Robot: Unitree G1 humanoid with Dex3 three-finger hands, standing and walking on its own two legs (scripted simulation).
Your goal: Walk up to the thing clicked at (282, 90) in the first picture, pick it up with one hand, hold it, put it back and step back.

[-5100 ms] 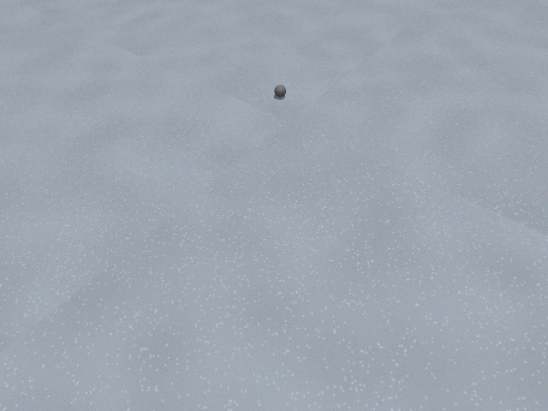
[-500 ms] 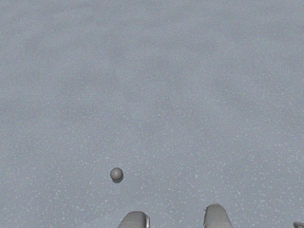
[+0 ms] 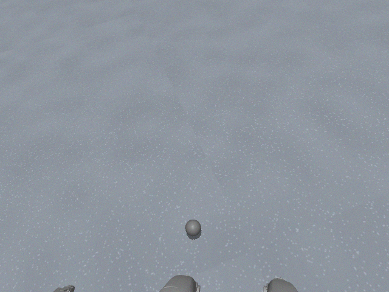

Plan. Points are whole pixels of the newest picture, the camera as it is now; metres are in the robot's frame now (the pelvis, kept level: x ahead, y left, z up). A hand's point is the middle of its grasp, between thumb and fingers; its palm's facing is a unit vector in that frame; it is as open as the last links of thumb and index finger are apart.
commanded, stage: walk up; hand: left
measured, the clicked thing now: (193, 227) +0.47 +0.18 -0.70
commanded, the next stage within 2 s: none
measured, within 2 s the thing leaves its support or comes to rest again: neither
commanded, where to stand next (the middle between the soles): +0.10 -0.02 m, yaw -3 degrees
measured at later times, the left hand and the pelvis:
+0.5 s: hand (109, 284) +0.15 +0.28 -0.16, palm faces -0.11 -0.93 -0.34, open 7.4 cm; pelvis +0.03 +0.01 +0.00, yaw -3 degrees
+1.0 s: hand (124, 284) +0.15 +0.23 -0.13, palm faces -0.05 -0.92 -0.39, open 7.4 cm; pelvis +0.02 -0.04 +0.01, yaw -3 degrees
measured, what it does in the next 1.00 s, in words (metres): steps on the spot: left foot, then right foot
